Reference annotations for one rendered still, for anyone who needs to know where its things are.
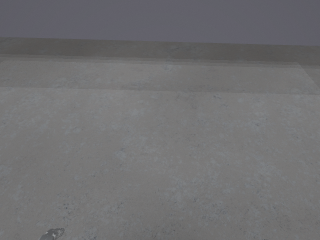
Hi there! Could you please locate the robot left hand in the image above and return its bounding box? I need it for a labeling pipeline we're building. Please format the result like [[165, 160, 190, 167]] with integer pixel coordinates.
[[38, 228, 65, 240]]

